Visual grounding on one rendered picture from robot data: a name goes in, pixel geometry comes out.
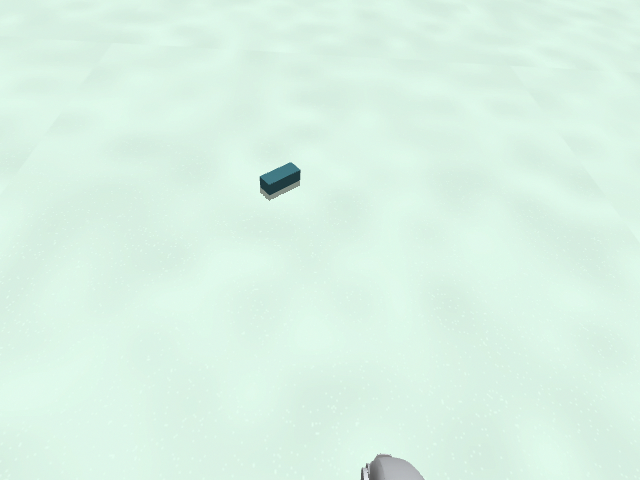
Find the carton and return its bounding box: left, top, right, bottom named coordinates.
left=260, top=162, right=300, bottom=195

